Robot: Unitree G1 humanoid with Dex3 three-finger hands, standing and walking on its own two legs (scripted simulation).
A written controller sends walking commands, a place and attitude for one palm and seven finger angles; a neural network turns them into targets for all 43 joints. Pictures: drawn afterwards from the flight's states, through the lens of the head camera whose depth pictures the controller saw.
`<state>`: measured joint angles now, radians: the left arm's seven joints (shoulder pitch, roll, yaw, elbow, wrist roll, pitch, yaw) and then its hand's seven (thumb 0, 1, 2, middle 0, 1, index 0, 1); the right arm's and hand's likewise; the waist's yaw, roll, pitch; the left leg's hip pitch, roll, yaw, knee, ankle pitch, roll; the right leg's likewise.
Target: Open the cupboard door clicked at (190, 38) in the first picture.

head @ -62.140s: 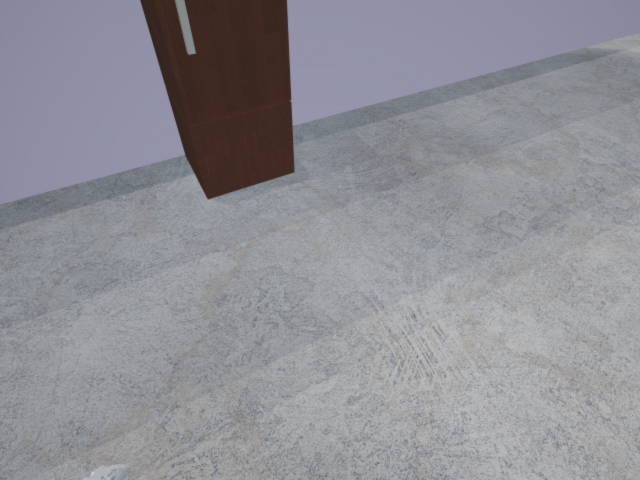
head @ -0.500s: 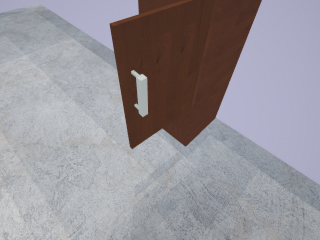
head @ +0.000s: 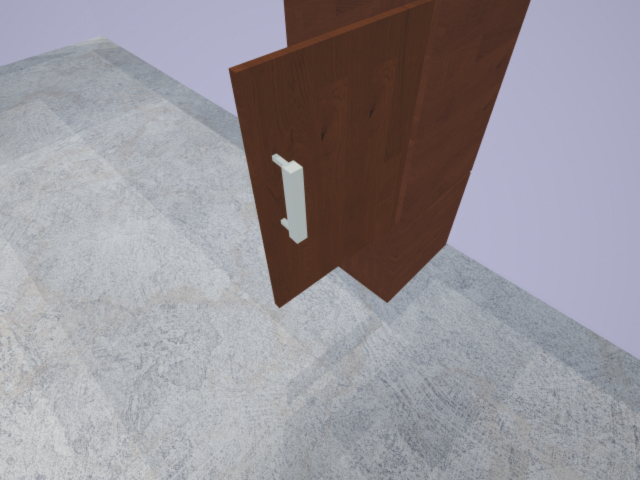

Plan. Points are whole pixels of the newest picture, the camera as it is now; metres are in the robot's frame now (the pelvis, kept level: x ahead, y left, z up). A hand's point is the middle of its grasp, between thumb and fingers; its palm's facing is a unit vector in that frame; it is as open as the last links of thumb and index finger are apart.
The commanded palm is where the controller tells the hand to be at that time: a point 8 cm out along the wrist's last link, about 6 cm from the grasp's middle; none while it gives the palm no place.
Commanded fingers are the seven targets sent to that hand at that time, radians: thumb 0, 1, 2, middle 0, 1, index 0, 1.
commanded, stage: let the arm hang, fingers relaxed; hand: left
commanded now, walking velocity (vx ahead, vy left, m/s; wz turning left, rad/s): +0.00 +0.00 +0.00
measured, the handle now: (288, 199) +0.56 +0.09 +0.00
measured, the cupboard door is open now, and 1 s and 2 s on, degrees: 85 85 85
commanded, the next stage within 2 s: look to check the result in 0.28 s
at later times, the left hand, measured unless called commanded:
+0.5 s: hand out of the picture +0.07 +0.21 -0.16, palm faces -0.02 -0.96 -0.29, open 7.4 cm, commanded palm none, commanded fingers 0.00 0.90 0.90 -0.20 -0.30 -0.20 -0.30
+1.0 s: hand out of the picture +0.10 +0.21 -0.16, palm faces -0.02 -0.95 -0.31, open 7.4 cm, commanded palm none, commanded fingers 0.00 0.90 0.90 -0.20 -0.30 -0.20 -0.30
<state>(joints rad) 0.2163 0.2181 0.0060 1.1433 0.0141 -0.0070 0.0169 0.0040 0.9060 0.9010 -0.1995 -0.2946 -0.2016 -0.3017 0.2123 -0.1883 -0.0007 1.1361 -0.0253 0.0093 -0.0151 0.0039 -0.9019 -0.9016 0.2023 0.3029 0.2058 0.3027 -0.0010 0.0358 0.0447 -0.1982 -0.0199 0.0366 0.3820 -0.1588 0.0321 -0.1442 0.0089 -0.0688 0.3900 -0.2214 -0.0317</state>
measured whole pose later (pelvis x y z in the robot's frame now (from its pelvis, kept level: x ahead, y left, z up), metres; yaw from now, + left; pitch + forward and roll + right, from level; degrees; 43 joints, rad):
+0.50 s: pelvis +0.02 -0.01 +0.00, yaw +0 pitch -1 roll +0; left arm 0.16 0.26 0.01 1.14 0.01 -0.02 0.01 0.00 0.90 0.90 -0.20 -0.30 -0.20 -0.30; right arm 0.15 -0.28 -0.01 1.14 -0.02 0.00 -0.01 0.00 -0.90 -0.90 0.20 0.30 0.20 0.30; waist -0.01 0.02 0.06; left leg -0.15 -0.01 0.04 0.33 -0.15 0.02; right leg -0.09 0.02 -0.06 0.32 -0.21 -0.04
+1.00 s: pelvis +0.03 -0.02 +0.00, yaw -1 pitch -1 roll +0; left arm 0.13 0.27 0.01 1.14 0.01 -0.03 0.01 0.00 0.90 0.90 -0.20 -0.30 -0.20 -0.30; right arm 0.12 -0.29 0.00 1.13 -0.02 0.00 -0.01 0.00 -0.90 -0.90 0.20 0.30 0.21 0.30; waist 0.00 0.02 0.05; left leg -0.12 0.00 0.04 0.30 -0.17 0.00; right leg -0.05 0.03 -0.06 0.29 -0.22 -0.05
